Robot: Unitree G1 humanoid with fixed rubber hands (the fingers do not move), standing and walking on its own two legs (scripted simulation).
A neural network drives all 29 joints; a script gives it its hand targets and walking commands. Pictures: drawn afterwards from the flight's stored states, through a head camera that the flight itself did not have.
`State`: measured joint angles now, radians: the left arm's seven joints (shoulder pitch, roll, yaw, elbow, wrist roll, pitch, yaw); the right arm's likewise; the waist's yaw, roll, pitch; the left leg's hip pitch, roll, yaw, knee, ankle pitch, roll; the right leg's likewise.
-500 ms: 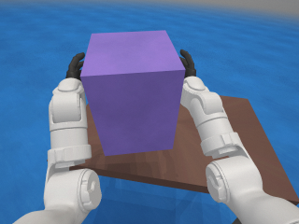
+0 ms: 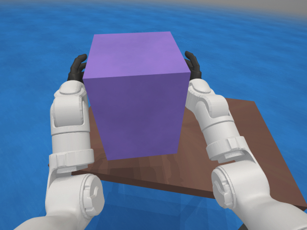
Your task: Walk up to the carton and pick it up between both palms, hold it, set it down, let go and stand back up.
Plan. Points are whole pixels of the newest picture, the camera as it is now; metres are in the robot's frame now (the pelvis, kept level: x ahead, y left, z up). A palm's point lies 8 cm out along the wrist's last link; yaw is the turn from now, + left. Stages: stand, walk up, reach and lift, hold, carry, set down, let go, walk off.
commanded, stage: hold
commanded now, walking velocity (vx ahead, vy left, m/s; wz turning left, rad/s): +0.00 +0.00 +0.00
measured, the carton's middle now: (138, 97) +0.37 +0.01 +0.22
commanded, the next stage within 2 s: none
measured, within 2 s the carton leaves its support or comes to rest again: neither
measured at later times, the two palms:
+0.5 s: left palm (80, 86) +0.37 +0.14 +0.25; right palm (194, 84) +0.37 -0.13 +0.25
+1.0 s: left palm (78, 86) +0.36 +0.14 +0.26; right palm (194, 84) +0.36 -0.13 +0.26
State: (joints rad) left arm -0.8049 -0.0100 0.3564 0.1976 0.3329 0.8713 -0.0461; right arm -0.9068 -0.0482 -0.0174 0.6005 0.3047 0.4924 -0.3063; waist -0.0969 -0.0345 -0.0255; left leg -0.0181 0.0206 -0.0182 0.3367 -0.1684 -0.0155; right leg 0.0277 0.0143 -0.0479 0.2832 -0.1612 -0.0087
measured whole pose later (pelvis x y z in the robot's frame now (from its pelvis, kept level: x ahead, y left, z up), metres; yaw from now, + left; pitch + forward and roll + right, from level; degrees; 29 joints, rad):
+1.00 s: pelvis -0.01 +0.00 +0.00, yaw +0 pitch -8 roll -1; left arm -0.82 -0.01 0.36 0.24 0.33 0.85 -0.05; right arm -0.91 -0.04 -0.04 0.59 0.29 0.51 -0.31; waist -0.10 -0.03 -0.03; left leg -0.04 0.02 -0.02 0.34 -0.16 -0.01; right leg 0.00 0.01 -0.05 0.29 -0.16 -0.01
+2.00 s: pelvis +0.00 +0.00 +0.00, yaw +0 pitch -9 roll -1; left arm -0.81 0.00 0.35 0.19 0.33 0.87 -0.06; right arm -0.90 -0.04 -0.02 0.57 0.29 0.51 -0.31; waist -0.10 -0.03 -0.02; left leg -0.02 0.02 -0.02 0.33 -0.16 -0.02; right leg 0.03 0.02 -0.05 0.28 -0.16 -0.01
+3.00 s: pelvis +0.00 +0.00 +0.00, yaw +0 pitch -9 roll -1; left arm -0.82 0.00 0.35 0.21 0.34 0.86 -0.05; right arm -0.90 -0.04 -0.03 0.58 0.30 0.50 -0.31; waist -0.10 -0.03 -0.02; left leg -0.03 0.02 -0.03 0.34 -0.16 -0.02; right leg 0.02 0.02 -0.05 0.28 -0.16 -0.01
